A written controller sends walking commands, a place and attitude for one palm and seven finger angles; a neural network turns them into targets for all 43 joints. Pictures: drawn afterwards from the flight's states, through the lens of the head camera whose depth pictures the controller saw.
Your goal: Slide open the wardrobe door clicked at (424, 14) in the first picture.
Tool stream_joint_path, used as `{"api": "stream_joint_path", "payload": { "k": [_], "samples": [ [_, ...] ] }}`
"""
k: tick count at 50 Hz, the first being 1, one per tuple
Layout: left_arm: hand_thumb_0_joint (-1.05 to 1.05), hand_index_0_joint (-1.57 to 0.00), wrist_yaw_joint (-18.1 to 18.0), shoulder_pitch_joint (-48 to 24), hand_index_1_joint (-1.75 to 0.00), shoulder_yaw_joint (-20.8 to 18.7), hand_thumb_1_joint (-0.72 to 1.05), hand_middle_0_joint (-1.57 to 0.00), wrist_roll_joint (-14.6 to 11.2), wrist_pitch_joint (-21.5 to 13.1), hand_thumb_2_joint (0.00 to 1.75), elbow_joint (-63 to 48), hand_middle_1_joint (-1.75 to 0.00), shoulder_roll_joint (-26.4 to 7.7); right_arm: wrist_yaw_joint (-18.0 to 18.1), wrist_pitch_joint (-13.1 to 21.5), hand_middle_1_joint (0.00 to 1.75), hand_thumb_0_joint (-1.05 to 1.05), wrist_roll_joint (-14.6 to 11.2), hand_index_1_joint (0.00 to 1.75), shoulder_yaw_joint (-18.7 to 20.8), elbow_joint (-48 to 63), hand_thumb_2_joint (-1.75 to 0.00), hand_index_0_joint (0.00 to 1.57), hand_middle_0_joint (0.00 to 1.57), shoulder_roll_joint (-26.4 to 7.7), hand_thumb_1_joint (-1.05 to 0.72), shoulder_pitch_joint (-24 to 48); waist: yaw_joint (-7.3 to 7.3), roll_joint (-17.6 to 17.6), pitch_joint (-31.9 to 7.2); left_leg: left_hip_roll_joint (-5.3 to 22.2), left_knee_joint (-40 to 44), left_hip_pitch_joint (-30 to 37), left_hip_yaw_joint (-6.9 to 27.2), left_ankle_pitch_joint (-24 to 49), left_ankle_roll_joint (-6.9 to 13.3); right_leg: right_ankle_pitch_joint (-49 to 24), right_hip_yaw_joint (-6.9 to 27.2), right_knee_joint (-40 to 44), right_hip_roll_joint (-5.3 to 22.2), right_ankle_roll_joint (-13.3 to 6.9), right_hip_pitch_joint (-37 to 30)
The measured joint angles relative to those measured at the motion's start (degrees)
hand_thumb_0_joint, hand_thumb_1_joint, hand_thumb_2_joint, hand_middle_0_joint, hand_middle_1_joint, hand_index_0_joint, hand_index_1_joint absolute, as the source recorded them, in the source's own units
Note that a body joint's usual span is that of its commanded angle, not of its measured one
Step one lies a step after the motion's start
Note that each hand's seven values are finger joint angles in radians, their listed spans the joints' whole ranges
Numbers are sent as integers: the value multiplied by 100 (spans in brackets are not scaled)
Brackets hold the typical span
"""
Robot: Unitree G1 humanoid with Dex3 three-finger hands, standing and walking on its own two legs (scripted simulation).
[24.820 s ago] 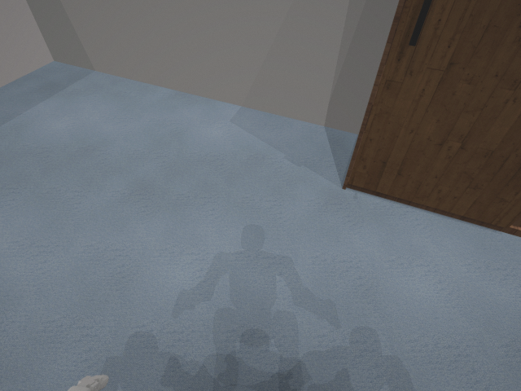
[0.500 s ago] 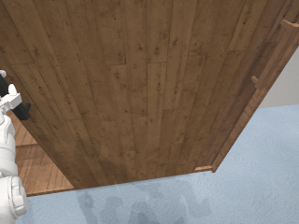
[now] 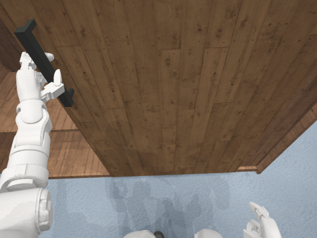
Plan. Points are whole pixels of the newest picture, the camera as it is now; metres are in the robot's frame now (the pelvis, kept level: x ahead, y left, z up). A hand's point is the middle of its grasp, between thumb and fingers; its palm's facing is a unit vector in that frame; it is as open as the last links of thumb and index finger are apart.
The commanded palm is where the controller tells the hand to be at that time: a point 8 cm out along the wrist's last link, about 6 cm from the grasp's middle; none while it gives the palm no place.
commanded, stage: stop walking and hold the door there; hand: left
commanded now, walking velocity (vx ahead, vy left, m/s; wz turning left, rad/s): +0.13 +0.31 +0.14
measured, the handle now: (52, 68) +0.47 +0.31 +0.16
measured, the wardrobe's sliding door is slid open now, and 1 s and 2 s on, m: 0.60 0.60 0.60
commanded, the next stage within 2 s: loosen the grip on the handle in 1.42 s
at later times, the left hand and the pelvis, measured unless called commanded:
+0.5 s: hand (57, 84) +0.43 +0.28 +0.15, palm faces +0.21 -0.96 -0.19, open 6.1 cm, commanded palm +0.39 +0.31 +0.14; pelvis +0.00 +0.11 -0.03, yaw +5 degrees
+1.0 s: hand (57, 85) +0.42 +0.28 +0.15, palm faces +0.14 -0.99 -0.07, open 6.0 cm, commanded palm +0.40 +0.29 +0.14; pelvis +0.02 +0.13 +0.01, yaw +9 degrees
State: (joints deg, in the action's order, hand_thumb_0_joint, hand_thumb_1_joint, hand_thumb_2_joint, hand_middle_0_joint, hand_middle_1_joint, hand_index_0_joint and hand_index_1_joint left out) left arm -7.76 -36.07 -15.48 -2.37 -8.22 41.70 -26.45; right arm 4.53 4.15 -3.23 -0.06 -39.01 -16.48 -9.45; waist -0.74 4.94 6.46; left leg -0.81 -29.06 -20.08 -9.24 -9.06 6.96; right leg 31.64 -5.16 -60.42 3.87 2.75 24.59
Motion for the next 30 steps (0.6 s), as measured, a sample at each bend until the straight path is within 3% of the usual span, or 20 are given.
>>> {"api": "stream_joint_path", "payload": {
  "k": [4,7,8,9,10,12,14,16,18,21,22,23,25,26,30],
  "samples": [
    [-10,-16,-3,-228,-133,127,68,-33,-8,196,77,-124,-132,23,-77,75,30,1,-8,30,-159,70,-90,20,20,204,-90,114,-69,-87,68,-131,189,-93,-79,188,78,-50,-256,221,-48,-31,-189],
    [-9,-15,-18,-333,-133,157,69,-32,-71,337,76,-177,-132,63,-143,106,30,1,42,30,-200,141,-90,20,20,233,-90,120,-87,-83,77,-283,325,-177,-172,313,115,-84,-495,1286,-28,-144,-717],
    [-9,-15,-18,-396,-133,184,69,-32,-92,388,75,-180,-131,93,-187,119,30,1,64,30,-185,185,-90,20,20,220,-90,77,-79,-71,44,-336,199,-319,-170,283,-36,-251,-629,1934,-1,-279,-1005],
    [-9,-15,7,-485,-133,214,69,-32,-92,412,75,-190,-131,95,-246,122,30,1,71,30,-186,211,-90,20,20,206,-90,49,-102,-159,11,-425,-369,-644,-134,-140,-391,-754,-631,2502,120,-504,-1185],
    [-10,-15,17,-501,-132,183,69,-33,-92,321,76,-197,-132,124,-295,83,30,1,106,30,-204,143,-90,20,20,134,-90,117,-139,-122,84,-433,-1327,-972,141,-764,-682,-936,-589,2423,162,-537,-1115],
    [-10,-15,18,-405,-132,158,68,-34,-141,171,77,-280,-133,231,-349,-16,30,1,163,30,-187,-81,-90,20,20,16,-90,186,-135,-92,224,-423,-3082,-1407,709,-1322,-938,-778,-488,2272,270,-363,-1140],
    [-10,-18,59,-295,-132,286,69,-36,-94,141,79,-466,-134,368,-352,-36,30,1,151,30,-142,-209,-90,20,20,-23,-90,49,-47,-215,258,-204,-3854,-1569,954,-1385,-1031,-712,-501,2431,505,-146,-1305],
    [-9,-23,154,-164,-134,300,71,-39,-35,-1,81,-688,-136,491,-323,-64,30,1,146,30,-115,-276,-90,20,20,-36,-90,-89,85,-437,309,123,-3584,-1501,952,-1438,-1005,-760,-564,2638,831,33,-1475],
    [-9,-27,274,-37,-135,350,68,-41,8,-149,81,-992,-137,629,-247,-98,30,1,143,30,-51,-276,-90,20,20,-77,-90,-215,144,-633,403,387,-2530,-1204,802,-1427,-920,-808,-599,2736,1177,174,-1594],
    [-10,-32,329,66,-137,528,64,-43,-3,-180,81,-1512,-138,890,-66,-127,30,1,157,30,72,-231,-90,20,20,-243,-90,-288,206,-647,533,545,-765,-484,442,-396,-805,-767,-529,2109,1566,247,-1443],
    [-10,-33,323,119,-138,594,63,-43,-61,-160,82,-1697,-138,1006,-22,-115,30,1,150,30,126,-172,-90,20,20,-355,-90,-313,184,-440,492,695,-444,-246,448,417,-673,-753,-382,1542,1498,181,-1183],
    [-10,-33,302,150,-138,681,63,-43,-123,-121,82,-1866,-139,1083,10,-76,30,1,133,30,196,-144,-90,20,20,-413,-90,-312,163,-218,419,881,-383,-108,559,700,-776,-448,-134,794,1287,136,-854],
    [-10,-32,269,-59,-139,884,64,-44,-176,-28,83,-2016,-139,1074,31,-13,30,2,76,30,298,-292,-90,20,19,-35,-90,-67,169,-465,608,826,-879,-123,572,-284,-1210,-13,534,-348,925,34,-434],
    [-9,-30,251,-192,-139,970,66,-44,-208,-7,84,-2010,-139,1148,4,16,30,2,43,30,271,-303,-90,19,19,187,-91,-11,112,-640,675,762,-962,-107,585,-488,-1307,32,686,-512,724,5,-303],
    [-7,-23,249,-298,-140,1009,73,-45,-194,88,84,-2149,-140,1324,-118,136,30,1,100,30,-19,-74,-90,19,19,665,-90,172,-63,-676,716,820,-1128,-228,695,-583,-1413,-269,290,739,62,-80,-122]
  ]
}}
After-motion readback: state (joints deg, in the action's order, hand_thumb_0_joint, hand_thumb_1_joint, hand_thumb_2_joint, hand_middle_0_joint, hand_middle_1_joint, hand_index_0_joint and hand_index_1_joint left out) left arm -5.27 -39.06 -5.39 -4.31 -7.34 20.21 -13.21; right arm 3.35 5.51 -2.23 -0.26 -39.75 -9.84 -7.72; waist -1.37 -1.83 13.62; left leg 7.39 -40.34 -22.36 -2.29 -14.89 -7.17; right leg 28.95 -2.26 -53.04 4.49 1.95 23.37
